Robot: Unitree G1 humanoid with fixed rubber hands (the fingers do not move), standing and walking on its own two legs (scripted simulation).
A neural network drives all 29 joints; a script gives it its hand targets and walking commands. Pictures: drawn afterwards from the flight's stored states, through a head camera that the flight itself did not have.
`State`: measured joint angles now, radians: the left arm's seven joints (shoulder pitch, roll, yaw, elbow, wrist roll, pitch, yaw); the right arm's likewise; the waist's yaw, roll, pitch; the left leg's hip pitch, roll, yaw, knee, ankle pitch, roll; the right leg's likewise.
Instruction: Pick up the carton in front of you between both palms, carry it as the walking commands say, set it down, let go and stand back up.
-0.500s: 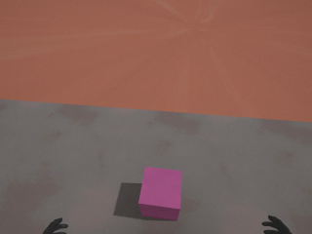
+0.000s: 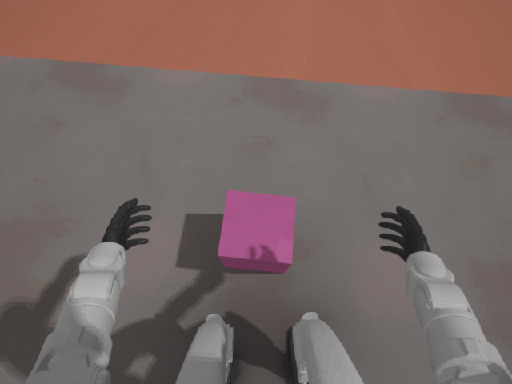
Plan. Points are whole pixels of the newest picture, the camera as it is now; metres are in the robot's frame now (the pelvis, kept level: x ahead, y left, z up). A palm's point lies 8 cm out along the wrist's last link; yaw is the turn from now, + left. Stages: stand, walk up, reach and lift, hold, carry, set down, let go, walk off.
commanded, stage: reach and lift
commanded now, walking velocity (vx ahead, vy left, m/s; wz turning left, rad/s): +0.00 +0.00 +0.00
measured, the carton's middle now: (257, 235) +0.45 +0.00 -0.58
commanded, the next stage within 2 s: none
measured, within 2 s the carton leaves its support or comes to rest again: neither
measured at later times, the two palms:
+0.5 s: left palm (168, 171) +0.49 +0.19 -0.15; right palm (356, 190) +0.44 -0.19 -0.15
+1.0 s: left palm (191, 214) +0.47 +0.18 -0.39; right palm (333, 226) +0.42 -0.20 -0.39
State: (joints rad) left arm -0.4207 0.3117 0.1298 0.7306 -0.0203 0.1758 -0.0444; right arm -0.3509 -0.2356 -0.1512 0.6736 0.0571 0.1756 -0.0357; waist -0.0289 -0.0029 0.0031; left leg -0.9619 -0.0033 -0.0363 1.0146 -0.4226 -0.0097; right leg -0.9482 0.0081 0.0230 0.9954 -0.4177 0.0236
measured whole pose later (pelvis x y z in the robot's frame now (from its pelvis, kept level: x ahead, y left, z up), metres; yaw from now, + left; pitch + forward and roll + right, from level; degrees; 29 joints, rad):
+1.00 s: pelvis -0.06 +0.00 -0.23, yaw -3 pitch +51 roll -3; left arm -1.23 0.39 0.13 0.96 -0.09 0.07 0.04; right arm -1.10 -0.21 -0.25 0.81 0.14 0.06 -0.15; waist -0.04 0.00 0.01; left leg -2.17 -0.05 -0.09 1.82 -0.54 -0.04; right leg -2.16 0.06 0.03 1.79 -0.53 0.06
